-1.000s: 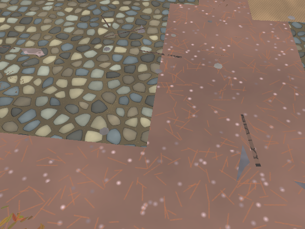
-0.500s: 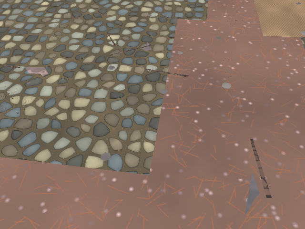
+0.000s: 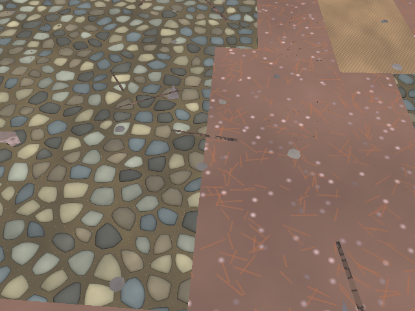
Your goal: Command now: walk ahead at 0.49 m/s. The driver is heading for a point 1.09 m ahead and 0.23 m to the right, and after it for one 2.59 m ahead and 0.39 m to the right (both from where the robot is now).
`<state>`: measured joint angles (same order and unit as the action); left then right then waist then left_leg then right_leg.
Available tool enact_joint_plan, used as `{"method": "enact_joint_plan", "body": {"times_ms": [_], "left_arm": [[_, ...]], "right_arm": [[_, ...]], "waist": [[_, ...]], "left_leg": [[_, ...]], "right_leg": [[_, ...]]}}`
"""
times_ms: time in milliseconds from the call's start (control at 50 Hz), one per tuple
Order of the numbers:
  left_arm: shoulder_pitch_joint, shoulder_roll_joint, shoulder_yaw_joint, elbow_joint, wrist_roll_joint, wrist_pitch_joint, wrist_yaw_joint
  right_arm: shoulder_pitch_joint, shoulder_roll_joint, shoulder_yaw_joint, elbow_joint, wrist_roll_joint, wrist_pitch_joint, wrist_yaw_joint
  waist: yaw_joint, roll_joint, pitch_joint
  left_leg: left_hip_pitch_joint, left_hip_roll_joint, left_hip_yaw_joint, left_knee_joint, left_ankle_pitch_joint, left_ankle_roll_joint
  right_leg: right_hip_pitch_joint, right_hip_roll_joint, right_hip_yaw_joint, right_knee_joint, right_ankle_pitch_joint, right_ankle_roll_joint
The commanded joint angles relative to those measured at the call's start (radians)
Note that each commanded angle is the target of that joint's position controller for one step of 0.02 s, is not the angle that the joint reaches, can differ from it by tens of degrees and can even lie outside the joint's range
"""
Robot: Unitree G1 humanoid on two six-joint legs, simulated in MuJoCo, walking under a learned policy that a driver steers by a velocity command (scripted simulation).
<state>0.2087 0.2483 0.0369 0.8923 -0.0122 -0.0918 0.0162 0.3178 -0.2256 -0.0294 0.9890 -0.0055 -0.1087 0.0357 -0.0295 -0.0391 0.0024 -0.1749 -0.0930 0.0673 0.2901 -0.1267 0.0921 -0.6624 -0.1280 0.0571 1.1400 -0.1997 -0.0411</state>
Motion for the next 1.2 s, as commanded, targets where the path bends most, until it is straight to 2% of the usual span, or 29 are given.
{"method": "enact_joint_plan", "body": {"times_ms": [20,100,200,240,280,300,320,340,360,380,400,420,460,520,640,740,800,840,860,880,900,920,940,960,1000,1020,1060,1140,1200], "left_arm": [[0.035,0.047,0.014,-0.042,0.013,0.003,0.007],[-0.128,0.029,0.007,-0.084,0.003,-0.009,-0.006],[-0.249,0.043,0.003,-0.133,-0.01,-0.018,-0.036],[-0.225,0.066,0.01,-0.139,-0.01,-0.027,-0.046],[-0.042,0.12,0.041,-0.09,-0.007,-0.033,-0.045],[0.162,0.192,0.069,-0.038,-0.001,-0.035,-0.037],[0.295,0.309,0.098,-0.012,0.015,-0.027,-0.035],[0.31,0.229,0.075,-0.007,0.012,-0.026,-0.039],[0.216,0.166,0.054,-0.023,0.007,-0.028,-0.039],[0.116,0.129,0.04,-0.048,0.006,-0.026,-0.039],[0.048,0.097,0.03,-0.059,0.008,-0.024,-0.044],[0.019,0.074,0.022,-0.059,0.014,-0.026,-0.049],[0.036,0.072,0.023,-0.036,0.017,-0.031,-0.053],[0.093,0.11,0.033,-0.003,0.018,-0.032,-0.04],[0.178,0.128,0.034,0.035,0.006,-0.017,-0.015],[0.248,0.136,0.041,0.082,-0.003,0.002,-0.007],[0.225,0.153,0.05,0.086,-0.005,0.015,-0.001],[0.183,0.154,0.049,0.077,-0.002,0.026,-0.001],[0.176,0.127,0.036,0.06,0.008,0.026,-0.002],[0.292,0.017,0.003,0.049,0.013,0.008,-0.014],[0.288,0.02,-0.001,0.064,0.001,-0.021,-0.021],[0.194,0.115,0.025,0.036,-0.028,-0.037,-0.025],[0.122,0.129,0.028,0.016,-0.038,-0.041,-0.02],[0.086,0.121,0.033,0.012,-0.028,-0.033,-0.012],[0.133,0.078,0.04,0.028,-0.02,0.004,-0.003],[0.154,0.053,0.039,0.036,-0.021,0.017,-0.002],[0.127,0.051,0.044,0.023,-0.02,0.032,0.002],[0.023,0.054,0.053,-0.016,-0.011,0.029,-0.005],[-0.069,0.037,0.045,-0.048,-0.006,0.025,-0.023]], "right_arm": [[-0.04,-0.132,-0.021,-0.055,0.001,-0.018,-0.02],[0.041,-0.16,-0.026,-0.038,0.017,-0.005,-0.035],[0.113,-0.17,-0.032,-0.005,0.027,0.016,-0.038],[0.104,-0.182,-0.038,-0.003,0.027,0.027,-0.04],[0.066,-0.177,-0.034,-0.013,0.022,0.038,-0.04],[0.057,-0.137,-0.017,-0.034,0.008,0.038,-0.04],[0.16,-0.021,0.019,-0.052,0.004,0.016,-0.03],[0.161,-0.058,0.013,-0.036,0.02,-0.012,-0.025],[0.068,-0.155,-0.013,-0.062,0.047,-0.026,-0.021],[0.001,-0.163,-0.015,-0.08,0.049,-0.028,-0.025],[-0.033,-0.149,-0.019,-0.085,0.035,-0.022,-0.031],[-0.025,-0.135,-0.025,-0.083,0.025,-0.007,-0.036],[0.011,-0.089,-0.022,-0.072,0.021,0.019,-0.038],[-0.062,-0.09,-0.029,-0.102,0.013,0.03,-0.043],[-0.283,-0.064,-0.022,-0.167,0.016,0.02,-0.029],[-0.406,-0.069,-0.016,-0.216,0.026,0.009,-0.004],[-0.378,-0.095,-0.025,-0.222,0.027,-0.001,0.01],[-0.179,-0.152,-0.058,-0.165,0.024,-0.004,0.005],[0.011,-0.212,-0.083,-0.113,0.019,-0.003,-0.004],[0.152,-0.312,-0.108,-0.086,0.0,0.004,-0.011],[0.153,-0.253,-0.086,-0.083,0.009,0.007,-0.008],[0.07,-0.196,-0.068,-0.093,0.018,0.004,-0.009],[-0.027,-0.157,-0.056,-0.118,0.017,0.004,-0.011],[-0.098,-0.121,-0.045,-0.126,0.009,0.001,-0.007],[-0.14,-0.081,-0.035,-0.115,-0.007,-0.011,-0.001],[-0.126,-0.085,-0.038,-0.101,-0.009,-0.015,-0.003],[-0.097,-0.115,-0.046,-0.079,-0.013,-0.02,-0.013],[-0.06,-0.132,-0.05,-0.06,-0.015,-0.017,-0.038],[-0.047,-0.142,-0.048,-0.056,-0.009,-0.013,-0.05]], "waist": [[0.047,0.076,0.054],[-0.012,0.077,0.053],[-0.048,0.091,0.081],[-0.021,0.104,0.067],[0.082,0.106,-0.035],[0.159,0.052,-0.18],[0.142,-0.2,-0.326],[0.148,-0.222,-0.39],[0.129,-0.15,-0.238],[0.099,-0.077,-0.154],[0.07,-0.021,-0.087],[0.037,-0.032,-0.055],[0.011,-0.042,-0.035],[0.012,-0.016,0.003],[0.072,-0.02,0.05],[0.101,-0.021,0.097],[0.063,-0.038,0.068],[-0.045,-0.049,-0.052],[-0.117,-0.008,-0.181],[-0.093,0.22,-0.342],[-0.092,0.287,-0.415],[-0.082,0.228,-0.264],[-0.053,0.151,-0.159],[-0.02,0.085,-0.084],[0.037,0.13,-0.04],[0.045,0.131,-0.028],[0.051,0.116,0.004],[0.031,0.091,0.029],[0.003,0.087,0.051]], "left_leg": [[-0.106,0.279,-0.208,-0.207,0.069,0.171],[-0.017,0.264,-0.16,-0.19,0.084,0.127],[0.144,0.327,-0.179,-0.118,0.057,0.113],[0.188,0.351,-0.193,-0.063,0.108,0.097],[0.171,0.297,-0.143,0.152,0.388,0.06],[0.028,0.235,-0.085,0.425,0.355,0.025],[-0.399,0.065,-0.011,0.836,-0.028,-0.056],[-0.544,0.044,-0.167,1.001,-0.42,-0.046],[-0.629,0.108,-0.186,1.06,-0.361,-0.023],[-0.609,0.166,-0.156,1.028,-0.262,-0.016],[-0.569,0.2,-0.139,0.962,-0.19,-0.022],[-0.507,0.23,-0.142,0.901,-0.141,-0.026],[-0.445,0.234,-0.125,0.857,-0.096,-0.039],[-0.53,0.24,-0.121,0.743,0.008,-0.061],[-0.527,0.204,-0.082,0.396,0.24,-0.071],[-0.558,0.184,-0.08,0.269,0.183,-0.046],[-0.461,0.155,-0.057,0.228,0.078,-0.01],[-0.163,0.084,0.001,0.207,0.059,0.029],[0.138,0.158,-0.083,0.241,0.086,0.075],[0.556,0.424,-0.528,0.196,-0.051,0.234],[0.603,0.495,-0.816,0.028,-0.13,0.268],[0.482,0.46,-0.688,0.011,-0.169,0.209],[0.315,0.434,-0.53,-0.009,-0.117,0.169],[0.158,0.394,-0.419,-0.051,-0.053,0.143],[0.001,0.337,-0.279,-0.118,-0.001,0.109],[-0.033,0.328,-0.232,-0.14,0.03,0.112],[-0.042,0.327,-0.162,-0.168,0.1,0.116],[0.034,0.323,-0.06,-0.177,0.196,0.092],[0.061,0.312,0.017,-0.189,0.203,0.066]], "right_leg": [[-0.021,-0.042,0.001,-0.14,0.16,0.028],[0.01,0.003,-0.037,-0.431,0.306,0.036],[0.009,0.032,-0.043,-0.583,0.217,0.017],[0.066,0.049,-0.052,-0.624,0.136,-0.011],[0.323,0.108,-0.1,-0.666,0.099,-0.053],[0.618,0.019,-0.001,-0.639,0.124,-0.109],[1.026,-0.232,0.434,-0.699,0.016,-0.266],[1.07,-0.283,0.689,-0.836,-0.067,-0.302],[0.946,-0.251,0.548,-0.843,-0.07,-0.243],[0.798,-0.21,0.399,-0.861,0.005,-0.209],[0.666,-0.165,0.298,-0.9,0.075,-0.191],[0.578,-0.125,0.222,-0.936,0.117,-0.171],[0.501,-0.091,0.147,-0.98,0.196,-0.177],[0.516,-0.089,0.086,-1.006,0.314,-0.189],[0.565,-0.063,0.007,-1.035,0.261,-0.154],[0.716,-0.121,0.013,-0.987,0.258,-0.149],[0.768,-0.143,0.011,-0.905,0.405,-0.127],[0.729,-0.088,-0.037,-0.679,0.704,-0.094],[0.566,-0.033,-0.074,-0.429,0.605,-0.061],[0.143,0.132,-0.112,-0.008,0.169,0.016],[-0.01,0.187,0.041,0.169,-0.36,0.012],[-0.103,0.121,0.069,0.238,-0.322,-0.01],[-0.098,0.062,0.039,0.207,-0.226,-0.022],[-0.049,0.021,0.024,0.14,-0.147,-0.021],[0.072,-0.021,0.039,0.055,-0.069,-0.022],[0.089,-0.02,0.039,0.043,-0.052,-0.019],[0.036,-0.017,0.056,0.003,0.018,-0.011],[-0.073,0.01,0.083,-0.183,0.214,0.003],[-0.05,0.022,0.019,-0.341,0.322,0.003]]}}
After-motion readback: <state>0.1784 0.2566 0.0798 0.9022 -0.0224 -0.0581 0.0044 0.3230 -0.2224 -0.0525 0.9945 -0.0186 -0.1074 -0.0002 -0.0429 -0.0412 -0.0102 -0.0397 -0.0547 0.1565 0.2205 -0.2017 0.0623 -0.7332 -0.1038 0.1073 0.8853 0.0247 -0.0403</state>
